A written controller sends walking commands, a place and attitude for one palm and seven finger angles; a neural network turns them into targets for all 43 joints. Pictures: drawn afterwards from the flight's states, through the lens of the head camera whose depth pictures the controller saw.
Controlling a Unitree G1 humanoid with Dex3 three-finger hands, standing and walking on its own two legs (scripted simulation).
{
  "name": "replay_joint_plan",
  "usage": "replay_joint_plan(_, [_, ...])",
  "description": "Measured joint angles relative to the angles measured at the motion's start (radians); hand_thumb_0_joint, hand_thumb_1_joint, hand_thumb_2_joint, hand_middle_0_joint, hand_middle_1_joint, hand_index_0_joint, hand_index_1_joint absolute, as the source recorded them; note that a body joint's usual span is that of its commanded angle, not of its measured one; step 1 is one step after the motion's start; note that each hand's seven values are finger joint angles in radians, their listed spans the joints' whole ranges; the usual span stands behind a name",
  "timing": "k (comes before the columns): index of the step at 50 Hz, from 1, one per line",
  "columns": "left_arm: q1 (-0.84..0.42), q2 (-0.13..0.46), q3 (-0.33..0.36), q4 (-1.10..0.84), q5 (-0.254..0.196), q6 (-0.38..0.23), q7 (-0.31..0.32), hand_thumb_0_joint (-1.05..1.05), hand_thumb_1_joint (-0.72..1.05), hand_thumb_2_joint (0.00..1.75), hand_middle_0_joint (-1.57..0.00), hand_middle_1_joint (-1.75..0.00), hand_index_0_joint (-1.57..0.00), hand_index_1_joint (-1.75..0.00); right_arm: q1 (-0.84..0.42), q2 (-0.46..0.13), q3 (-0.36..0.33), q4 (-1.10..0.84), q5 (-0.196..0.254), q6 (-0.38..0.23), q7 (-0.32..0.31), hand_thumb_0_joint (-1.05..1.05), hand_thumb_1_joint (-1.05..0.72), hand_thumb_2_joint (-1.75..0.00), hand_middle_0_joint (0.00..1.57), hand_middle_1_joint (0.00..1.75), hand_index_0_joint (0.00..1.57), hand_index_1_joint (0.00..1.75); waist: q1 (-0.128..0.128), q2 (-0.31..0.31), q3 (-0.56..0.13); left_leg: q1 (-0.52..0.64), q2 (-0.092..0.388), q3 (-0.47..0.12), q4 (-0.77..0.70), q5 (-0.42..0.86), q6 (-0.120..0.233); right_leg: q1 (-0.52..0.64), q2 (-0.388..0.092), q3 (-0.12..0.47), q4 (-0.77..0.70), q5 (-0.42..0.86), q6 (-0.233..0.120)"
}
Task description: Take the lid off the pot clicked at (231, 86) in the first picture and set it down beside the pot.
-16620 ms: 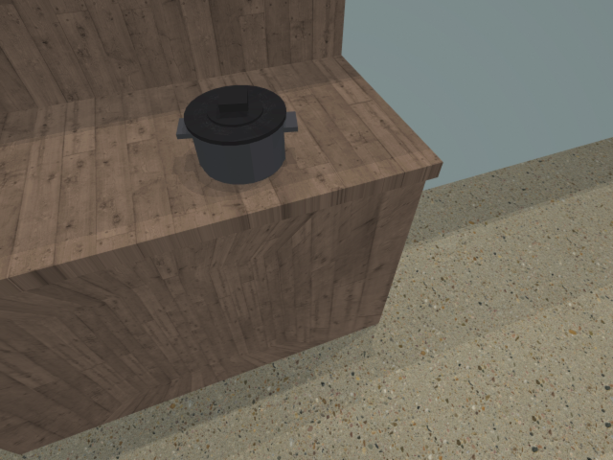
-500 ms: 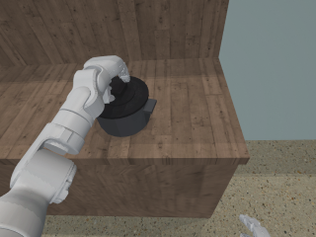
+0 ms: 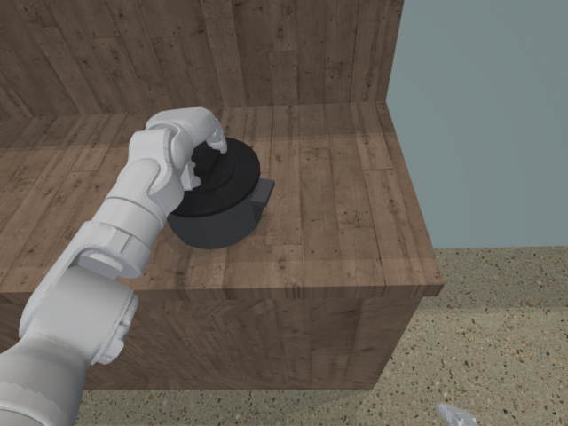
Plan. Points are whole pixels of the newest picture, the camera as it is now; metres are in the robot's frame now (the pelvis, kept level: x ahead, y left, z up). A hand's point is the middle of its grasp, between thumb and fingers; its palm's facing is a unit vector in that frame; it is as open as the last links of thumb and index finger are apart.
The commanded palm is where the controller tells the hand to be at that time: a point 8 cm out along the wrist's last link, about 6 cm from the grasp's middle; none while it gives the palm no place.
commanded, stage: close the fingers and squeeze the knob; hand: left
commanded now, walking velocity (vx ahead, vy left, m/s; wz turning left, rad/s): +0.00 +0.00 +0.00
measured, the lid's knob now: (200, 161) +0.48 +0.13 +0.12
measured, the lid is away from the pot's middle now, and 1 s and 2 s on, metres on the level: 0.00 0.00 0.00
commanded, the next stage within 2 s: lift the lid straight up in 1.40 s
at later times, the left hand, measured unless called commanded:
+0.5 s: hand (192, 167) +0.45 +0.13 +0.14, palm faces -0.32 -0.05 -0.95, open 9.3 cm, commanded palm +0.43 +0.13 +0.20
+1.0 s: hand (194, 166) +0.45 +0.13 +0.14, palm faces -0.32 -0.03 -0.95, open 8.5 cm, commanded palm +0.44 +0.13 +0.20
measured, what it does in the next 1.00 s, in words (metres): stands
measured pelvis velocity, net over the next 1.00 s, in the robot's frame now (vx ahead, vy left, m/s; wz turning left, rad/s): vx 0.00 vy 0.00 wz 0.01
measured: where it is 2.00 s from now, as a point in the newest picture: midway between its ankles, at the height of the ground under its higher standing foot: outside the picture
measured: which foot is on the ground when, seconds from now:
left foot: down 0.00-1.00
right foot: down 0.00-1.00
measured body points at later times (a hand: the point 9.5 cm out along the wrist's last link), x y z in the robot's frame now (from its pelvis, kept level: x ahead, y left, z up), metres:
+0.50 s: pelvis +0.00 +0.00 +0.00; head +0.02 -0.03 +0.45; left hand +0.46 +0.13 +0.19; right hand +0.14 -0.24 -0.12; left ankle -0.01 +0.09 -0.74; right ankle -0.01 -0.13 -0.74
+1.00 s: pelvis +0.00 +0.00 +0.00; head +0.03 -0.03 +0.45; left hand +0.46 +0.13 +0.19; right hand +0.13 -0.24 -0.13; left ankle -0.01 +0.09 -0.74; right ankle -0.01 -0.13 -0.74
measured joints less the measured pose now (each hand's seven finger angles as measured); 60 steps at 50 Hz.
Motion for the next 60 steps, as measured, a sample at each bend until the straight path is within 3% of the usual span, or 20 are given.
replay_joint_plan(4, [0.008,-0.001,-0.004,-0.013,0.0,0.001,0.004,0.0,-0.32,1.52,-0.84,-0.11,-0.82,-0.11,-0.004,0.003,0.001,-0.001,0.001,-0.001,0.004,0.01,-0.91,-0.9,0.2,0.3,0.2,0.3,0.003,-0.001,-0.002,0.002,-0.001,0.0,-0.001,-0.001,0.0,0.001,-0.001,0.001,-0.001,-0.001,0.001])
replay_joint_plan(15, [0.019,-0.015,-0.01,-0.028,-0.007,0.013,0.01,0.0,-0.14,1.21,-0.65,-0.5,-0.64,-0.5,-0.04,0.016,0.009,-0.01,0.0,-0.001,0.009,0.01,-0.91,-0.9,0.2,0.3,0.2,0.3,0.01,0.003,-0.003,0.001,-0.004,-0.002,0.0,-0.001,0.003,0.003,-0.004,-0.001,-0.001,-0.001,0.003])
replay_joint_plan(29, [0.004,-0.021,-0.02,-0.01,0.006,0.018,0.018,0.0,0.03,1.09,-0.61,-0.78,-0.59,-0.78,-0.04,0.015,0.009,-0.012,-0.001,0.002,0.005,0.01,-0.91,-0.9,0.2,0.3,0.2,0.3,0.009,0.0,-0.004,-0.006,-0.005,-0.001,0.0,0.001,0.003,-0.005,-0.005,0.0,0.0,0.0,0.004])
replay_joint_plan(43, [0.018,-0.014,-0.024,-0.036,-0.001,0.034,0.017,0.01,0.13,0.97,-0.6,-0.88,-0.57,-0.87,-0.024,0.008,0.004,0.001,-0.001,0.006,0.01,0.01,-0.91,-0.9,0.2,0.3,0.2,0.3,0.008,0.005,-0.003,-0.001,-0.004,-0.001,-0.005,-0.001,0.002,0.0,-0.003,0.0,-0.006,-0.001,0.003])
replay_joint_plan(60, [0.01,-0.022,-0.029,-0.023,-0.002,0.033,0.008,0.01,0.15,0.95,-0.59,-0.88,-0.56,-0.86,-0.046,0.015,0.01,-0.007,-0.003,0.001,0.007,0.01,-0.91,-0.9,0.2,0.3,0.2,0.3,0.011,0.003,-0.007,0.001,-0.004,-0.008,-0.005,-0.002,0.001,0.005,-0.002,-0.005,-0.008,-0.003,0.001])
